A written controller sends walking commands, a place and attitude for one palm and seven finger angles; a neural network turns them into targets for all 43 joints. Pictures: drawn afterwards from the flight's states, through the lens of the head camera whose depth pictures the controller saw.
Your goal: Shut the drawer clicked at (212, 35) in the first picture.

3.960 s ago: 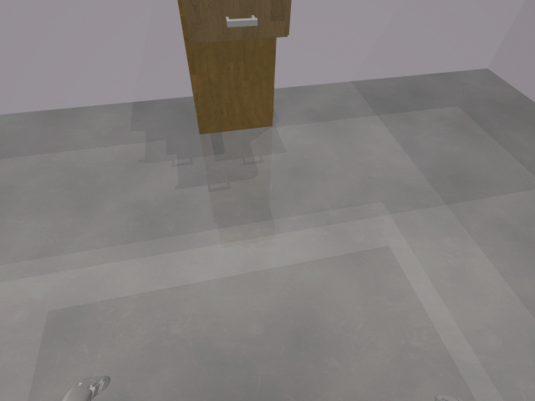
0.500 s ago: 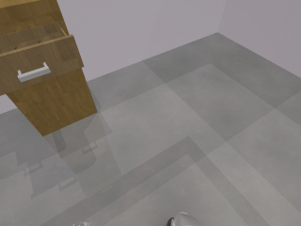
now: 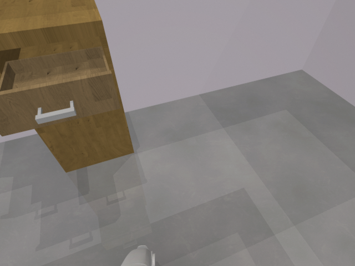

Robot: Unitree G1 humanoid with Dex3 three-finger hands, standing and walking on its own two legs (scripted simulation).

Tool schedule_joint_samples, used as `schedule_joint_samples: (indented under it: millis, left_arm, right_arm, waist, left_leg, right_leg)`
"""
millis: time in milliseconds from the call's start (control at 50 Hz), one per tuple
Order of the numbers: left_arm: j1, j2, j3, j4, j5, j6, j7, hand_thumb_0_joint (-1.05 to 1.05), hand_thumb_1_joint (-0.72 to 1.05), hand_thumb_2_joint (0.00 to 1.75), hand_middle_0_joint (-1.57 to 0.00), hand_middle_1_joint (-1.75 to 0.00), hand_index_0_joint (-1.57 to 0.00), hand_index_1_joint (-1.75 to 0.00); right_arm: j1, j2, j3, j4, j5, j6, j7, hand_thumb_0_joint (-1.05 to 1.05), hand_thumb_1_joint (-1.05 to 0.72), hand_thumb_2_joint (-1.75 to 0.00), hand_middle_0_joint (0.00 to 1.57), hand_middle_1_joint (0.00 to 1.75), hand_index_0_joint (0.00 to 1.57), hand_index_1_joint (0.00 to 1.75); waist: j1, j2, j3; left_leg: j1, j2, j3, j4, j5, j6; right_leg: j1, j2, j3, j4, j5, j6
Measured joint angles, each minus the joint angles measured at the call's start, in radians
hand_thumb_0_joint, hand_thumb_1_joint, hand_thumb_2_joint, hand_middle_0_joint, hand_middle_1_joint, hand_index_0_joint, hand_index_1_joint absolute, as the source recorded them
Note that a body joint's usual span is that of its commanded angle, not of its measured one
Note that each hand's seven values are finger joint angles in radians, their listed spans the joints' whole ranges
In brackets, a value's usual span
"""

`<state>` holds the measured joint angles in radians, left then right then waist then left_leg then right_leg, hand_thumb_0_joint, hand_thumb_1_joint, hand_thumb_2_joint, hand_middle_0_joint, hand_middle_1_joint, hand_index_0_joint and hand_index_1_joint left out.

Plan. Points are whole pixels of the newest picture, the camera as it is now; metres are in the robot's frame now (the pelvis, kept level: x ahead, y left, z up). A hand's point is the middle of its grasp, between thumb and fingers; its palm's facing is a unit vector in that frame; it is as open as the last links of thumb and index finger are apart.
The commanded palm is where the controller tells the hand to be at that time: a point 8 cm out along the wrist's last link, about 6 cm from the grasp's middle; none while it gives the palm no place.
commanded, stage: turn to face it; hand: left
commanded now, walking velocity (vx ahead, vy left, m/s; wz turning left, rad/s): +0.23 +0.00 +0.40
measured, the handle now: (56, 111) +0.55 +0.46 -0.01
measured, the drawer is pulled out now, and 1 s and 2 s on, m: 0.30 0.30 0.30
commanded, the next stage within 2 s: take the last steps up to it in 0.80 s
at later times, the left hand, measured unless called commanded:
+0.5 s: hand (94, 242) +0.20 +0.25 -0.16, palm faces +0.27 -0.94 -0.20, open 7.4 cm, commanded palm none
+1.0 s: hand out of the picture +0.11 +0.19 -0.16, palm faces +0.46 -0.85 -0.26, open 7.3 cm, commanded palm none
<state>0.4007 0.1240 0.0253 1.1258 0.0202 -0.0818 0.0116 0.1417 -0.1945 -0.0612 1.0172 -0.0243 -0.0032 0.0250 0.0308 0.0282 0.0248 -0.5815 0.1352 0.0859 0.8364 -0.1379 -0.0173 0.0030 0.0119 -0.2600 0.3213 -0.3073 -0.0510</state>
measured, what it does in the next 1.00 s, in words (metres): walks ahead, turning left: left foot, then right foot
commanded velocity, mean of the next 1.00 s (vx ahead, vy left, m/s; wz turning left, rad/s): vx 0.04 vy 0.01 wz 0.37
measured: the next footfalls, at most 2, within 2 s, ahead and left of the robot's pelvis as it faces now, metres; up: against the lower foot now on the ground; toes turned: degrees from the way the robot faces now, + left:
left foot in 0.14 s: +0.19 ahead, +0.13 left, +0.00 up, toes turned +13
right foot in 0.66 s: +0.24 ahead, -0.09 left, +0.00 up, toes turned +14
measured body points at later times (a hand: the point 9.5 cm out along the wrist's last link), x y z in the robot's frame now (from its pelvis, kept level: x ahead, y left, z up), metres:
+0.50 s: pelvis +0.14 +0.04 +0.00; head +0.16 +0.06 +0.45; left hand +0.19 +0.30 -0.15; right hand +0.24 -0.19 -0.14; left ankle +0.15 +0.12 -0.74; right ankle +0.20 -0.12 -0.68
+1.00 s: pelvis +0.16 +0.00 +0.00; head +0.20 +0.00 +0.45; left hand +0.09 +0.24 -0.14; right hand +0.33 -0.19 -0.16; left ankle +0.09 +0.13 -0.69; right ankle +0.20 -0.09 -0.74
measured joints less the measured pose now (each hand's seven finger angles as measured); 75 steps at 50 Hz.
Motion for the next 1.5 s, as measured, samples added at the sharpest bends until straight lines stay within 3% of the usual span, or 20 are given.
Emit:
schedule_joint_samples:
  millis: [100,140,160,220,280,340,420,560,620,660,720,780,860,940,1040,1120,1180,1240,1300,1500]
  left_arm:
    - [0.058,-0.01,-0.009,0.031,0.003,0.015,0.003,0.0,0.91,0.89,-0.2,-0.3,-0.2,-0.29]
    - [0.083,-0.014,-0.01,0.041,0.0,0.024,0.001,0.01,0.91,0.89,-0.2,-0.3,-0.2,-0.29]
    - [0.089,-0.017,-0.01,0.044,-0.006,0.034,-0.002,0.01,0.9,0.89,-0.2,-0.3,-0.2,-0.29]
    - [0.037,0.001,-0.002,0.021,-0.016,0.066,-0.001,0.01,0.9,0.89,-0.2,-0.3,-0.2,-0.3]
    - [-0.045,0.026,0.021,-0.033,-0.012,0.077,0.002,0.01,0.9,0.89,-0.2,-0.3,-0.2,-0.29]
    - [-0.127,0.049,0.038,-0.097,-0.009,0.086,0.004,0.01,0.91,0.89,-0.2,-0.3,-0.2,-0.29]
    - [-0.212,0.07,0.05,-0.161,-0.004,0.099,0.005,0.01,0.91,0.89,-0.2,-0.3,-0.2,-0.29]
    - [-0.293,0.076,0.044,-0.213,-0.005,0.118,0.007,0.0,0.91,0.89,-0.2,-0.3,-0.2,-0.29]
    - [-0.302,0.069,0.035,-0.23,-0.01,0.112,0.008,0.0,0.91,0.89,-0.2,-0.3,-0.2,-0.29]
    - [-0.296,0.063,0.027,-0.241,-0.011,0.098,0.009,0.0,0.91,0.89,-0.2,-0.3,-0.2,-0.29]
    - [-0.278,0.041,0.008,-0.24,-0.004,0.083,0.01,0.0,0.9,0.89,-0.2,-0.3,-0.2,-0.29]
    - [-0.247,0.026,0.001,-0.232,-0.006,0.086,0.012,0.01,0.9,0.89,-0.2,-0.3,-0.21,-0.3]
    - [-0.209,0.018,-0.001,-0.213,-0.006,0.084,0.013,0.01,0.9,0.89,-0.2,-0.3,-0.21,-0.3]
    - [-0.167,0.029,0.006,-0.192,-0.001,0.082,0.014,0.0,0.91,0.89,-0.2,-0.3,-0.21,-0.3]
    - [-0.104,0.057,0.015,-0.14,0.006,0.08,0.004,0.0,0.91,0.89,-0.2,-0.3,-0.21,-0.3]
    - [-0.042,0.088,0.026,-0.09,0.003,0.086,-0.004,0.01,0.91,0.89,-0.2,-0.3,-0.21,-0.3]
    - [-0.018,0.109,0.031,-0.051,0.0,0.116,-0.007,0.01,0.91,0.89,-0.2,-0.3,-0.2,-0.29]
    - [-0.017,0.108,0.029,-0.026,0.007,0.128,-0.015,0.01,0.91,0.89,-0.2,-0.3,-0.2,-0.29]
    - [-0.043,0.101,0.023,-0.029,0.007,0.115,-0.026,0.01,0.91,0.89,-0.2,-0.3,-0.2,-0.29]
    - [-0.172,0.065,0.02,-0.069,0.0,0.106,-0.027,0.01,0.91,0.89,-0.2,-0.3,-0.2,-0.29]
  right_arm:
    - [-0.049,0.013,0.016,-0.019,0.0,-0.002,0.005,0.01,-0.91,-0.9,0.2,0.3,0.19,0.3]
    - [-0.053,0.016,0.023,-0.034,-0.003,-0.016,0.002,0.01,-0.91,-0.9,0.2,0.3,0.19,0.3]
    - [-0.049,0.014,0.024,-0.044,-0.006,-0.026,-0.001,0.01,-0.91,-0.9,0.2,0.3,0.2,0.3]
    - [-0.036,0.022,0.032,-0.049,0.008,-0.042,-0.015,0.0,-0.91,-0.9,0.2,0.3,0.2,0.3]
    - [-0.003,0.028,0.024,-0.041,0.021,-0.042,-0.037,0.0,-0.92,-0.9,0.21,0.3,0.2,0.3]
    - [0.021,0.009,0.019,-0.03,0.016,-0.027,-0.04,-0.01,-0.94,-0.9,0.21,0.3,0.2,0.3]
    - [0.055,-0.001,0.014,-0.022,0.01,-0.003,-0.032,-0.01,-0.93,-0.9,0.21,0.3,0.2,0.3]
    - [0.091,-0.002,0.004,-0.043,-0.001,0.018,-0.03,0.0,-0.91,-0.9,0.21,0.3,0.2,0.3]
    - [0.102,-0.004,0.002,-0.05,-0.001,0.025,-0.03,0.01,-0.91,-0.9,0.21,0.3,0.2,0.3]
    - [0.111,-0.008,-0.001,-0.051,0.005,0.029,-0.028,0.01,-0.9,-0.9,0.21,0.3,0.2,0.3]
    - [0.105,-0.022,-0.011,-0.046,0.011,0.043,-0.03,0.01,-0.9,-0.9,0.21,0.3,0.2,0.3]
    - [0.101,-0.032,-0.017,-0.041,0.008,0.058,-0.026,0.01,-0.9,-0.9,0.2,0.3,0.2,0.3]
    - [0.084,-0.038,-0.016,-0.034,0.009,0.068,-0.021,0.01,-0.91,-0.9,0.2,0.3,0.2,0.3]
    - [0.053,-0.04,-0.009,-0.025,0.011,0.076,-0.022,0.01,-0.91,-0.9,0.2,0.3,0.2,0.3]
    - [0.016,-0.037,0.003,-0.023,0.01,0.065,-0.013,0.01,-0.91,-0.9,0.2,0.3,0.2,0.3]
    - [0.01,-0.027,0.017,-0.035,0.009,0.03,-0.008,0.01,-0.91,-0.9,0.2,0.3,0.2,0.3]
    - [0.019,-0.006,0.026,-0.043,0.002,-0.001,-0.014,0.01,-0.91,-0.9,0.2,0.3,0.2,0.3]
    - [0.059,0.014,0.038,-0.04,0.002,-0.016,-0.028,0.01,-0.9,-0.9,0.2,0.3,0.2,0.3]
    - [0.106,0.03,0.043,-0.012,0.008,-0.028,-0.041,0.0,-0.91,-0.9,0.2,0.3,0.2,0.3]
    - [0.276,0.069,0.046,0.097,0.014,-0.05,-0.05,0.01,-0.91,-0.9,0.21,0.3,0.2,0.3]
  waist:
    - [0.03,-0.024,0.046]
    - [0.029,-0.028,0.057]
    - [0.021,-0.022,0.059]
    - [0.015,-0.031,0.089]
    - [0.009,-0.038,0.094]
    - [0.0,-0.046,0.082]
    - [-0.02,-0.053,0.048]
    - [-0.068,-0.036,0.016]
    - [-0.077,-0.019,0.014]
    - [-0.073,-0.009,0.009]
    - [-0.074,0.023,0.021]
    - [-0.071,0.029,0.024]
    - [-0.058,0.022,0.039]
    - [-0.033,0.006,0.056]
    - [0.005,-0.017,0.055]
    - [0.027,-0.043,0.028]
    - [0.036,-0.074,0.022]
    - [0.022,-0.074,0.008]
    - [0.009,-0.072,0.01]
    - [-0.032,-0.071,0.021]
  left_leg:
    - [0.086,-0.049,0.052,-0.137,-0.049,0.043]
    - [0.16,-0.08,0.074,-0.215,-0.007,0.07]
    - [0.177,-0.091,0.071,-0.222,-0.04,0.097]
    - [0.191,-0.12,0.062,-0.181,-0.11,0.122]
    - [0.242,-0.145,0.042,-0.253,-0.083,0.11]
    - [0.277,-0.165,0.015,-0.32,-0.058,0.116]
    - [0.297,-0.183,-0.027,-0.36,-0.048,0.111]
    - [0.301,-0.194,-0.088,-0.358,-0.064,0.087]
    - [0.287,-0.197,-0.109,-0.328,-0.085,0.069]
    - [0.266,-0.202,-0.121,-0.281,-0.111,0.052]
    - [0.194,-0.199,-0.129,-0.049,-0.298,0.013]
    - [0.128,-0.18,-0.107,0.196,-0.317,-0.015]
    - [0.113,-0.137,-0.1,0.276,-0.278,-0.039]
    - [0.155,-0.109,-0.094,0.169,-0.292,-0.048]
    - [0.242,-0.102,-0.053,-0.026,-0.309,-0.032]
    - [0.361,-0.112,-0.007,-0.271,-0.241,-0.002]
    - [0.385,-0.13,0.012,-0.278,-0.183,0.056]
    - [0.442,-0.136,0.015,-0.346,-0.182,0.074]
    - [0.504,-0.151,0.008,-0.44,-0.144,0.082]
    - [0.641,-0.19,0.012,-0.585,-0.14,0.09]
  right_leg:
    - [0.061,-0.038,-0.042,0.044,-0.091,0.047]
    - [0.038,-0.075,-0.051,0.172,-0.151,0.069]
    - [-0.016,-0.098,-0.044,0.312,-0.15,0.077]
    - [-0.241,-0.106,0.113,0.791,-0.204,0.089]
    - [-0.41,-0.112,0.188,0.932,-0.141,0.106]
    - [-0.508,-0.129,0.228,0.874,-0.073,0.12]
    - [-0.547,-0.132,0.254,0.763,-0.02,0.136]
    - [-0.451,-0.085,0.249,0.524,-0.065,0.136]
    - [-0.368,-0.051,0.24,0.388,-0.055,0.125]
    - [-0.293,-0.041,0.229,0.244,0.042,0.103]
    - [-0.272,-0.037,0.194,0.247,0.015,0.035]
    - [-0.234,-0.055,0.164,0.21,0.011,0.023]
    - [-0.202,-0.076,0.132,0.174,0.026,0.024]
    - [-0.192,-0.094,0.106,0.167,0.028,0.029]
    - [-0.187,-0.112,0.078,0.171,0.024,0.049]
    - [-0.195,-0.13,0.063,0.218,-0.006,0.081]
    - [-0.265,-0.127,0.124,0.421,-0.163,0.077]
    - [-0.367,-0.108,0.163,0.639,-0.143,0.065]
    - [-0.45,-0.113,0.186,0.728,-0.042,0.071]
    - [-0.566,-0.133,0.202,0.652,0.103,0.092]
